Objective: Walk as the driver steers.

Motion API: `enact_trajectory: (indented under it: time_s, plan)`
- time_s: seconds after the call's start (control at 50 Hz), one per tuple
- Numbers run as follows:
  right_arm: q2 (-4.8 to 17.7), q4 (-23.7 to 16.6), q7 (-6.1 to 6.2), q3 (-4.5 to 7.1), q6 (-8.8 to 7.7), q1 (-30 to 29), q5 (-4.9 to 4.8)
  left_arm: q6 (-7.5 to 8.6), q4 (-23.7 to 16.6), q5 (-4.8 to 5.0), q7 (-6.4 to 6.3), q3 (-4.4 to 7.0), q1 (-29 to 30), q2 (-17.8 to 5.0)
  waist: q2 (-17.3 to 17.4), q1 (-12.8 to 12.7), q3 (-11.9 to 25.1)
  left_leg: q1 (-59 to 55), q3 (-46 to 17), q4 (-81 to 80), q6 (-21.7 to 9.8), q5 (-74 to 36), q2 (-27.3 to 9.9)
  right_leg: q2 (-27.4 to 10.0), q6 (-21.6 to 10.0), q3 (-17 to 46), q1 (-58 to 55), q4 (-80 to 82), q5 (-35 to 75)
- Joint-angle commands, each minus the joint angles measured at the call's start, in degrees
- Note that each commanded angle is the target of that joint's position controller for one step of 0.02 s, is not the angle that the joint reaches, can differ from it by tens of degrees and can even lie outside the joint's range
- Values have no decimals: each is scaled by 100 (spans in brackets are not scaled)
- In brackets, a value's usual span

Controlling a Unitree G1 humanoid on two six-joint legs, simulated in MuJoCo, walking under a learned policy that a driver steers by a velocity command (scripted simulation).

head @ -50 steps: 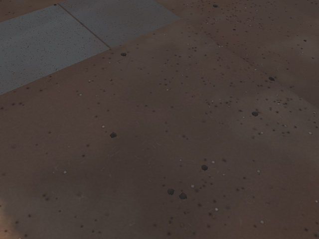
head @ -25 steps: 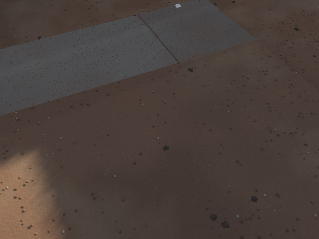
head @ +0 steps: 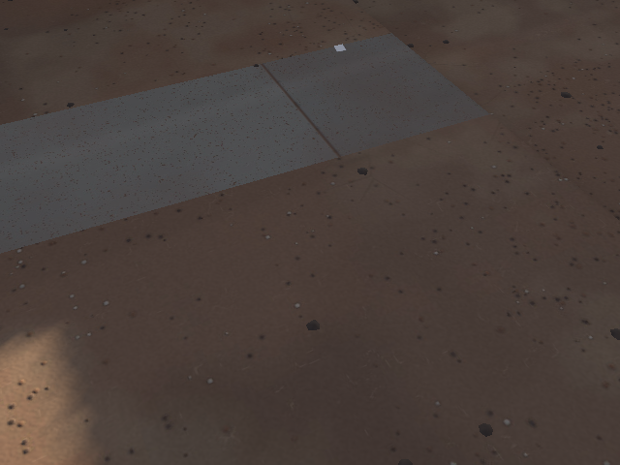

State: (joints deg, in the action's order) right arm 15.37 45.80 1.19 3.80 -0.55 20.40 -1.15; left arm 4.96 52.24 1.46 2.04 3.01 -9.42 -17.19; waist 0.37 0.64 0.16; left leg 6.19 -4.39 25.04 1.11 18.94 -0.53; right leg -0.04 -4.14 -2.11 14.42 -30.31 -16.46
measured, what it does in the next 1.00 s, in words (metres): walks ahead: left foot, then right foot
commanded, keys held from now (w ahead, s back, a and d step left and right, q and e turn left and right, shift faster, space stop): w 0.50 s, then w+e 0.18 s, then e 0.32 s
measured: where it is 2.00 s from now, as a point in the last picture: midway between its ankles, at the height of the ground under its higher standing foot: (314, 448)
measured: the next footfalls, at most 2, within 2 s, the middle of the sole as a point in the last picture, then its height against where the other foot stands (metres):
left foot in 0.48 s outside the picture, level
right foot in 0.98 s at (372, 424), level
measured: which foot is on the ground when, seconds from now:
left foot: down 0.00-0.00, up 0.02-0.46, down 0.48-0.98, up 1.00-1.00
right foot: down 0.00-0.48, up 0.50-0.96, down 0.98-1.00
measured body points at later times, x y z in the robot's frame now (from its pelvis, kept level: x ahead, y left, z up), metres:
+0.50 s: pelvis +0.23 +0.04 -0.02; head +0.27 +0.04 +0.43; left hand +0.17 +0.32 -0.15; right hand +0.48 -0.19 -0.09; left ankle +0.36 +0.14 -0.74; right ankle +0.01 -0.10 -0.71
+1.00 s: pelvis +0.48 +0.02 -0.02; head +0.52 -0.01 +0.43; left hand +0.71 +0.23 -0.10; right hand +0.50 -0.28 -0.15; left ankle +0.36 +0.14 -0.72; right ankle +0.58 -0.09 -0.74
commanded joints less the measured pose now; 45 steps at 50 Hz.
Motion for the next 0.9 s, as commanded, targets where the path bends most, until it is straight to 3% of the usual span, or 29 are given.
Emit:
enact_trajectory:
  time_s: [0.02, 0.04, 0.06, 0.08, 0.14, 0.18, 0.26, 0.32, 0.36, 0.4, 0.42, 0.44, 0.46, 0.48, 0.5, 0.52, 0.54, 0.56, 0.58, 0.6, 0.64, 0.68, 0.72, 0.76, 0.82, 0.9]
  plan:
    - [195, -718, -24, -5, -170, -972, 95, 9, 251, -40, -41, 272, -1531, -958, -817, -854, 51, 2505, 139, 1530, -295, 383, 58, -1163, -430, 1868, -2260, 1266, -593]
    - [318, -978, 33, 39, -272, -1011, -46, 48, 279, -110, 13, 373, -1801, -1453, -1823, -878, -8, 3568, 152, 2993, -160, 1487, 412, -2222, -1292, 4125, -2391, 2125, -1644]
    - [677, -899, 40, 133, -355, -903, -164, 102, 150, -125, -5, 246, -1321, -1075, -1100, -619, -415, 4064, -245, 3798, -251, 1288, -37, -2310, -1357, 4139, -2108, 2177, -2216]
    - [752, -820, -7, 151, -406, -852, -176, 123, 20, -106, -40, 171, -1006, -791, -904, -487, -649, 4255, -213, 3956, -360, 681, -269, -2037, -1133, 3551, -1963, 2170, -2098]
    - [610, -726, -88, 160, -444, -969, 11, 92, -122, -150, -86, 78, -722, -648, -570, -336, -587, 3967, 13, 3516, -328, -465, -642, -1492, -739, 2211, -1624, 2276, -436]
    - [464, -771, -139, 128, -422, -1112, 56, 68, -85, -141, -121, 66, -897, -681, -543, -374, -489, 3808, 238, 3093, -157, -921, -600, -1294, -746, 1637, -1552, 2350, 564]
    - [180, -1012, -209, -9, -428, -1840, 21, -2, -25, -124, -214, 69, -1110, -835, -509, -548, -596, 3255, 516, 1536, 35, -1866, -420, -1067, -685, 873, -1141, 2436, 1445]
    - [197, -1162, -315, -52, -466, -2310, -27, -29, 55, -76, -242, 86, -1392, -905, -486, -660, -746, 2867, 609, 866, -12, -2303, -277, -1204, -686, 750, -1059, 2495, 1434]
    - [311, -1235, -371, -39, -479, -2447, -45, -53, 97, -31, -240, 109, -1464, -923, -502, -599, -810, 2858, 494, 623, -161, -2253, -274, -1377, -617, 717, -1367, 2390, 1599]
    - [463, -1247, -402, 1, -491, -2388, -36, -90, 105, -13, -241, 149, -1453, -971, -520, -424, -711, 2669, 492, 465, -345, -1952, -204, -1517, -522, 677, -1740, 2084, 2340]
    - [585, -1201, -394, 50, -490, -2175, -22, -112, 92, -19, -247, 178, -1422, -1039, -589, -258, -507, 2307, 573, 464, -448, -1738, -78, -1521, -466, 621, -1895, 1735, 3297]
    - [744, -1076, -365, 133, -479, -1684, -8, -151, 78, -31, -251, 202, -1375, -1096, -656, 50, -125, 1615, 724, 452, -590, -1582, 101, -1437, -392, 499, -1953, 1068, 4394]
    - [961, -791, -308, 261, -453, -750, -14, -202, 49, -67, -264, 172, -1356, -1018, -590, 526, 480, 356, 854, 415, -760, -1574, 232, -1172, -236, 288, -1638, -67, 4909]
    - [1282, -577, -229, 356, -407, 281, 36, -207, -94, -189, -280, 68, -1434, -767, -63, 879, 1324, -1516, -225, 702, -1078, -1366, -735, -917, -68, 188, -329, -1836, 3375]
    - [1746, -438, -282, 407, -413, 476, 91, -84, -181, -153, -216, -188, -2286, 161, 1712, 300, 2277, -3198, -3282, -123, -2044, 360, -2139, 280, 260, 360, 1723, -3906, -1127]
    - [1085, -470, -284, 248, -425, 406, 75, 52, -128, 36, -169, -33, -1807, -543, 1177, 589, 2029, -2853, -3913, -902, -1868, 1237, -2135, 121, 183, 1092, 2356, -4557, -1568]
    - [892, -480, -267, 166, -453, -60, 76, 116, -370, 196, -155, 79, -1154, -873, 860, 537, 979, -2028, -2952, -1003, -1566, 930, -1991, -151, 100, 963, 2740, -4647, -1129]
    - [798, -504, -260, 130, -477, -454, 97, 137, -440, 177, -191, 69, -859, -811, 358, 354, 533, -1196, -2183, -1113, -1427, 164, -1788, -450, 96, 831, 2554, -4394, -581]
    - [641, -489, -272, 97, -513, -725, 138, 108, -436, 79, -212, 92, -782, -732, 258, 170, 230, -546, -1574, -1256, -1339, -484, -1563, -636, 134, 822, 2334, -4051, -226]
    - [538, -459, -275, 72, -568, -888, 199, 27, -384, 53, -215, 113, -962, -650, 434, -38, 197, -138, -1130, -1418, -1262, -817, -1405, -800, 158, 899, 1943, -3869, 24]
    - [468, -340, -281, 77, -661, -970, 178, -140, -322, 57, -229, 98, -1144, -417, 440, -183, 92, 283, -616, -1728, -1300, -1122, -1313, -864, 242, 884, 1689, -3673, 143]
    - [568, -202, -256, 110, -718, -949, 181, -250, -443, 36, -249, 100, -930, -329, 347, -216, -176, 491, -210, -1942, -1323, -1358, -1342, -884, 333, 944, 1988, -3405, 406]
    - [635, -108, -200, 118, -715, -954, 245, -264, -593, -22, -261, 118, -633, -332, 230, -207, -390, 509, 305, -1896, -1308, -2536, -1283, -788, 450, 1000, 2231, -2842, 918]
    - [734, -103, -125, 124, -657, -1093, 249, -207, -722, -87, -188, 99, -429, -281, 256, -214, -365, 573, 978, -1728, -1166, -3515, -1045, -675, 507, 680, 1942, -1935, 1622]
    - [889, -14, 2, 140, -535, -864, 193, -177, -1036, -131, -34, 19, 236, -96, 173, 99, -289, 303, 1337, -1489, -1085, -3965, -1061, -518, 510, 209, 1682, -975, 2349]
    - [1096, 55, 93, 219, -267, -795, 38, -240, -1393, -130, 134, 114, 375, -332, 310, 66, -115, -648, 1340, -735, -956, -4415, -1424, -369, 275, 84, 1818, -507, 1555]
